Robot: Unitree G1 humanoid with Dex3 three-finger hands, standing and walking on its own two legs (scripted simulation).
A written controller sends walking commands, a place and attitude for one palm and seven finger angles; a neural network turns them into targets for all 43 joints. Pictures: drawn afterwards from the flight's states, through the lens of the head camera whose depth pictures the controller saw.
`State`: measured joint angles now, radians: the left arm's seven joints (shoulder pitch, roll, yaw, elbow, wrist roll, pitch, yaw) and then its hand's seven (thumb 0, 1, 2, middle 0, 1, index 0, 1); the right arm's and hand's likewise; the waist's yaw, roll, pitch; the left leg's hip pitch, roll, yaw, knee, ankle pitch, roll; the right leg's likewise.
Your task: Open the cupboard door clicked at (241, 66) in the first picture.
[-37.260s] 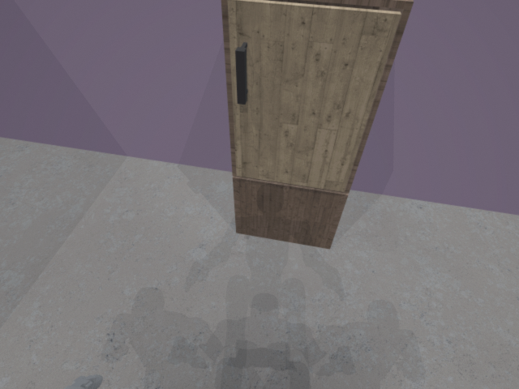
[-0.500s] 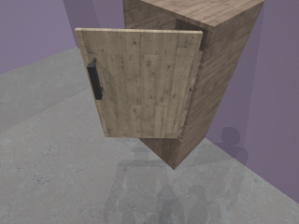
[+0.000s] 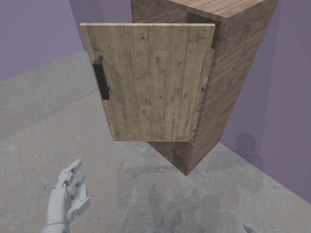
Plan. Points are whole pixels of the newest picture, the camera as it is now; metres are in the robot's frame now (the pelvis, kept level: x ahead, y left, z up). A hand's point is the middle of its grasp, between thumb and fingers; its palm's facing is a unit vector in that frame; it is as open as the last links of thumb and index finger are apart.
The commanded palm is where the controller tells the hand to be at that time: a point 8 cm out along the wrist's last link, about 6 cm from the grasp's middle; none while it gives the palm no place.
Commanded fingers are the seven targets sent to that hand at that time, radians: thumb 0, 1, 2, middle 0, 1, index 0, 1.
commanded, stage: raise the hand with hooked fingers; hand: left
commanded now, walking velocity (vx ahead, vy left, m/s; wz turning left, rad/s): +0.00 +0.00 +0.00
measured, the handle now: (103, 78) +0.60 +0.20 +0.08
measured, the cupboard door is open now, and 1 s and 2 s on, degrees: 45 45 45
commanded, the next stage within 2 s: move the hooked fingers beside the handle in 1.88 s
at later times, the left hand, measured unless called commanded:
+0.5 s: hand (84, 193) +0.22 +0.18 +0.01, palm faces -0.01 -1.00 -0.06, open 10.4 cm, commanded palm +0.19 +0.24 +0.02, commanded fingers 0.00 0.04 0.53 -0.26 -0.86 -0.26 -0.86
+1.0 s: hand (62, 166) +0.27 +0.23 +0.06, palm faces +0.03 -1.00 -0.06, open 13.3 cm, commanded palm +0.24 +0.28 +0.07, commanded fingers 0.00 -0.50 0.30 -0.30 -1.20 -0.30 -1.20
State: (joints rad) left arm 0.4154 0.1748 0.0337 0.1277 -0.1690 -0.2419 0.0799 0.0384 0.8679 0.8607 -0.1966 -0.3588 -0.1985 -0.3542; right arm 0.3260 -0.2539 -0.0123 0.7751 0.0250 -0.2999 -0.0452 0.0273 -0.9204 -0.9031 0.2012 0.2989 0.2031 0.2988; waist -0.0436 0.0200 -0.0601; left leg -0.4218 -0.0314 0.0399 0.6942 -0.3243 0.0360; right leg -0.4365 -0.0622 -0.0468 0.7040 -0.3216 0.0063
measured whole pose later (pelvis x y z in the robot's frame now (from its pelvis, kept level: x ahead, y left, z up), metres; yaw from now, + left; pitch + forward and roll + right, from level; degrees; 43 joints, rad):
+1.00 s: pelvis +0.02 -0.01 -0.02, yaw +0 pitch +8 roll -2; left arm 0.21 0.35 0.34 0.10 -0.36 -0.26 -0.39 0.00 -0.33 0.37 -0.29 -1.09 -0.29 -1.09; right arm 0.26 -0.27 0.02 0.55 0.05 -0.25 -0.07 0.02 -0.90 -0.90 0.20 0.30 0.20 0.30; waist 0.01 0.02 -0.08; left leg -0.58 0.01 0.00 0.88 -0.44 0.02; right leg -0.56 -0.02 -0.08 0.82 -0.41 0.00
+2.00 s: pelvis +0.02 -0.02 +0.00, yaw +0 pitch +5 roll -1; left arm -0.09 0.42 0.44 0.40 -0.36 -0.15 -0.49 -0.01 -0.50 0.30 -0.30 -1.20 -0.30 -1.20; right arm 0.27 -0.27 0.06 0.59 0.05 -0.21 -0.10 0.02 -0.90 -0.90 0.20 0.30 0.21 0.30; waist 0.02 0.03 -0.06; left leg -0.43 0.01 0.01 0.72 -0.36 0.01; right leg -0.43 -0.01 -0.07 0.68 -0.33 -0.01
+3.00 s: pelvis +0.03 +0.00 -0.01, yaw -2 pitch +13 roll -2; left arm -0.67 0.60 0.49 1.02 -0.22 -0.28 -0.51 -0.01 -0.50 0.30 -0.30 -1.20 -0.30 -1.20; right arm 0.38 -0.29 0.04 0.62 0.03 -0.04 -0.07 0.01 -0.90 -0.90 0.20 0.30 0.21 0.30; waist -0.08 0.00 -0.08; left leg -0.64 0.02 0.03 0.81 -0.40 0.04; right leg -0.63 -0.01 -0.05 0.74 -0.34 0.01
